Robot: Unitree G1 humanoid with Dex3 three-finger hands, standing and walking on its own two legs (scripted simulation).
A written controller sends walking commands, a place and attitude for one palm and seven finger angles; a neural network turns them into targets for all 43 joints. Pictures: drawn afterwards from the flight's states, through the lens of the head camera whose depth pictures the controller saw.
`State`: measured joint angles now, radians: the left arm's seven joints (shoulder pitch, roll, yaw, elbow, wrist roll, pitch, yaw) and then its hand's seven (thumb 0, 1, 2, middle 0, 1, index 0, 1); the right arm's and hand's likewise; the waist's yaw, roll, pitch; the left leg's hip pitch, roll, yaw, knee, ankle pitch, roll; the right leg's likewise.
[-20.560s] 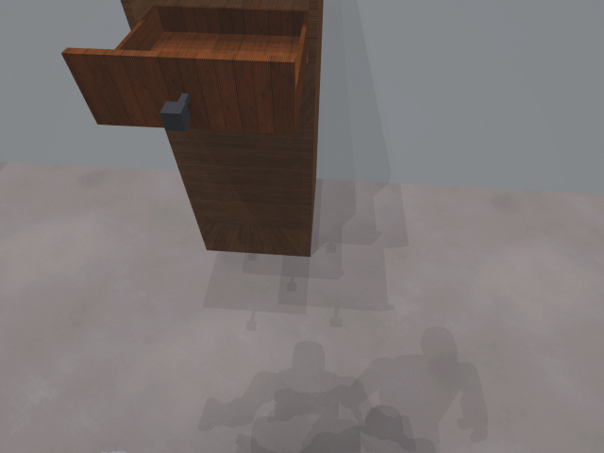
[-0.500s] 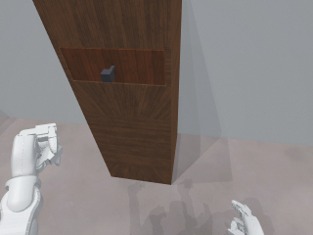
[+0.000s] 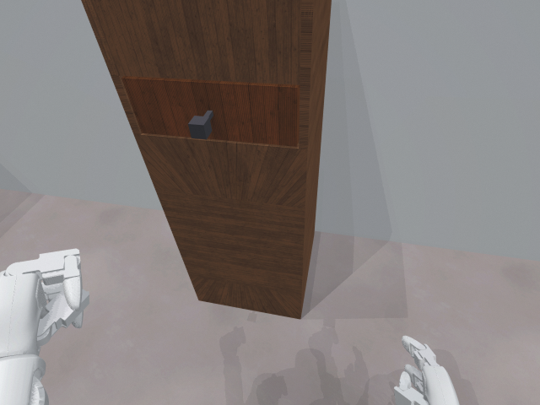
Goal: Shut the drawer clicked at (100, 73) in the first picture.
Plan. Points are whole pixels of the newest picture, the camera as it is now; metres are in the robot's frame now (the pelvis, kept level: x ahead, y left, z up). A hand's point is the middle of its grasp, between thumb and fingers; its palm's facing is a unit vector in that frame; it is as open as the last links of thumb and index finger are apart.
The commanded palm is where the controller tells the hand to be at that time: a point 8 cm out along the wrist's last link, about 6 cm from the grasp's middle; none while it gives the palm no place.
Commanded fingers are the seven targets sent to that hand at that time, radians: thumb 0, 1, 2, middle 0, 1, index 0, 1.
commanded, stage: step back with the hand held close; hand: left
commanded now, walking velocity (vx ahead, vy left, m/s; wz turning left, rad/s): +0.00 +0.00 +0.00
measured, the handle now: (203, 122) +0.61 +0.23 +0.12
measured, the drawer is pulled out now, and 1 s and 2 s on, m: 0.00 0.00 0.00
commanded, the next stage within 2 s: stop stepping back and stand still in 1.42 s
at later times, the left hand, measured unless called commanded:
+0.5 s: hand (55, 310) +0.16 +0.26 +0.16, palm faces +0.29 -0.81 -0.51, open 3.3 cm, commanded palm +0.10 +0.30 +0.17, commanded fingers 0.00 0.90 0.90 -1.40 -1.60 -1.40 -1.60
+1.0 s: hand out of the picture +0.07 +0.28 +0.17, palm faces +0.41 -0.77 -0.49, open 3.3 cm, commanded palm +0.01 +0.31 +0.17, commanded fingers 0.00 0.90 0.90 -1.40 -1.60 -1.40 -1.60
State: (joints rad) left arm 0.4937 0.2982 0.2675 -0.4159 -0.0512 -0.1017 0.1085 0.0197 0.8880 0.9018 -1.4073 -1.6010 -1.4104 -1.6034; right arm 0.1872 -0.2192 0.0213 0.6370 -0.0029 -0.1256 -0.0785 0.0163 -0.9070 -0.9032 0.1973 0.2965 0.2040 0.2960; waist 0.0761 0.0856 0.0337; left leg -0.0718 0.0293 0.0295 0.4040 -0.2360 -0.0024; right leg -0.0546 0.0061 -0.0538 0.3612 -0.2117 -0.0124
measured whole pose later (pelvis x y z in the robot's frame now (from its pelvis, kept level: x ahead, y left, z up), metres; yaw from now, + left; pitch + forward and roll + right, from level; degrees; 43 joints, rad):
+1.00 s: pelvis -0.11 +0.03 -0.02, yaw +1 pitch +4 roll -2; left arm 0.63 0.43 0.44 -0.61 -0.03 -0.28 0.15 0.02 0.89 0.90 -1.41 -1.60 -1.41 -1.60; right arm 0.26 -0.17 0.01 0.57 0.00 -0.11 -0.07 0.02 -0.90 -0.90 0.20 0.30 0.21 0.30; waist 0.00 -0.01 -0.04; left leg -0.50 0.01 0.01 0.52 -0.09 0.04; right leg -0.21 0.06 0.01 0.57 -0.36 -0.01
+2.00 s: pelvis -0.28 +0.09 -0.02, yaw -3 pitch -2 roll +0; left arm 0.51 0.34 0.36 -0.49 -0.04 -0.14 0.16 0.02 0.89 0.90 -1.41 -1.60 -1.41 -1.60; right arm 0.27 -0.20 0.01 0.67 -0.01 -0.11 -0.10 0.02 -0.91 -0.90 0.20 0.30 0.20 0.30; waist -0.03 -0.04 -0.05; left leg -0.32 0.01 0.03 0.61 -0.26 0.02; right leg -0.30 0.00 -0.02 0.84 -0.51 -0.01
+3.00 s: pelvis -0.31 +0.09 +0.00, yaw +2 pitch -2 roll +0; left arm 0.29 0.19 0.02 1.09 0.01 0.03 0.02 0.01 0.90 0.90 -0.42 -0.55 -0.42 -0.55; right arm 0.32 -0.17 -0.01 1.06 -0.02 0.03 -0.02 0.01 -0.91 -0.90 0.20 0.30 0.20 0.30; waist 0.01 0.03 0.05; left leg -0.23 0.01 -0.02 0.45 -0.20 -0.01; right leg -0.24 0.00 -0.05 0.44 -0.17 -0.02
